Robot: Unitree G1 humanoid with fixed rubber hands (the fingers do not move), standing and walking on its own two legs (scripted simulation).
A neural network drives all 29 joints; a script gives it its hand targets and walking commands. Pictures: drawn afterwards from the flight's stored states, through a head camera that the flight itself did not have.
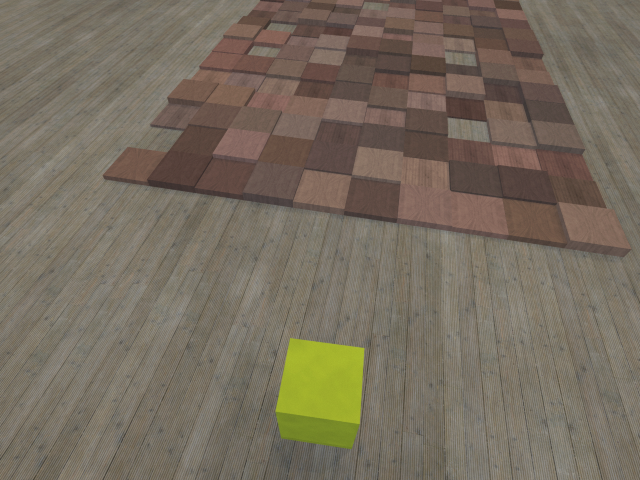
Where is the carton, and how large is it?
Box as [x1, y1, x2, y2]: [275, 338, 363, 448]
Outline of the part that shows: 290,338 275,411 281,437 351,448 359,424 363,348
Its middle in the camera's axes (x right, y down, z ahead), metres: +0.01 +0.45 +1.10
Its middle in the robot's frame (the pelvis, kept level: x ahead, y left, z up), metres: +0.44 +0.00 -0.65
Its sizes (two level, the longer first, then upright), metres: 0.210 0.200 0.250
